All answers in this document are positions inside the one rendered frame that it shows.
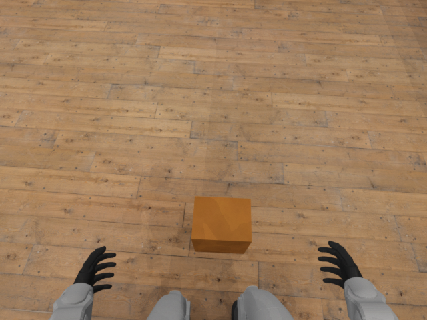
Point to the carton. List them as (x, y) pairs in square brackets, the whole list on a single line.
[(221, 224)]

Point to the left robot hand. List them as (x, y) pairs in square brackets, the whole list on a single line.
[(87, 274)]

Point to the right robot hand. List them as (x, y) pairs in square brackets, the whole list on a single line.
[(347, 268)]

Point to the left robot forearm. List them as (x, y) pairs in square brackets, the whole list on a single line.
[(75, 303)]

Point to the right robot thigh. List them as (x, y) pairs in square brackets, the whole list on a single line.
[(257, 304)]

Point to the right robot forearm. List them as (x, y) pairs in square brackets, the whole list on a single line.
[(365, 302)]

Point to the left robot thigh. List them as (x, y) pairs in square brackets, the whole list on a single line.
[(171, 307)]

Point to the robot thigh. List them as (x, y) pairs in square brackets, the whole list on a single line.
[(171, 307), (257, 304)]

